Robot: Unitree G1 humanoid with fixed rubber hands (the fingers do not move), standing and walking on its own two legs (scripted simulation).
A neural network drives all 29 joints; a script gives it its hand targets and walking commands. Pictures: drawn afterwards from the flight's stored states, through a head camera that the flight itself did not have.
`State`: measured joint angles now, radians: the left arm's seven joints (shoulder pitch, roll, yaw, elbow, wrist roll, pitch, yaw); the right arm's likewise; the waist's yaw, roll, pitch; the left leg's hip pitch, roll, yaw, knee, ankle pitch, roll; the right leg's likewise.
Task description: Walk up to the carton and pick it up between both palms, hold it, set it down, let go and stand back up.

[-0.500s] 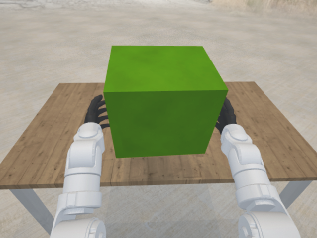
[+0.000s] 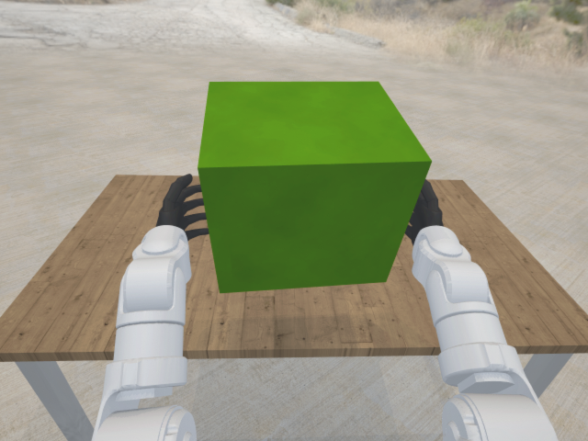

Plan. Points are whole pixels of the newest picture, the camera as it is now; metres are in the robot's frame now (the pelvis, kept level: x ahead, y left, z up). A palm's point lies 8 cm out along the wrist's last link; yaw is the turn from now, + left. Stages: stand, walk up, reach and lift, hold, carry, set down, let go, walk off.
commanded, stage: hold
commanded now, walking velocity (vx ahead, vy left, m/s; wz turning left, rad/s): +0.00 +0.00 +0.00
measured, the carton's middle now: (300, 185) +0.41 -0.01 +0.23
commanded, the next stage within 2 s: set down in 0.80 s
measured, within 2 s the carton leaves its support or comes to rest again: neither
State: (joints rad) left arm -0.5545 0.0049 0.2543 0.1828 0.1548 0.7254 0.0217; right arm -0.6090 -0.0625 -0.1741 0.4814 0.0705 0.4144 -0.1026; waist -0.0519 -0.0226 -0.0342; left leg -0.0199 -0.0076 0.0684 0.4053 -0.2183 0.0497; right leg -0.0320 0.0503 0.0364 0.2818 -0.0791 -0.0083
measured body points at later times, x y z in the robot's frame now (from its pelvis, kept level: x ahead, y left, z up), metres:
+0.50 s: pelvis +0.01 +0.00 +0.00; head -0.03 +0.01 +0.45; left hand +0.38 +0.17 +0.17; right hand +0.38 -0.16 +0.18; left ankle +0.02 +0.08 -0.74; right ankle +0.06 -0.12 -0.74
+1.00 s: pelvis +0.00 -0.01 +0.00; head -0.06 +0.00 +0.45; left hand +0.37 +0.16 +0.17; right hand +0.37 -0.19 +0.16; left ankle +0.02 +0.08 -0.74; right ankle +0.06 -0.12 -0.74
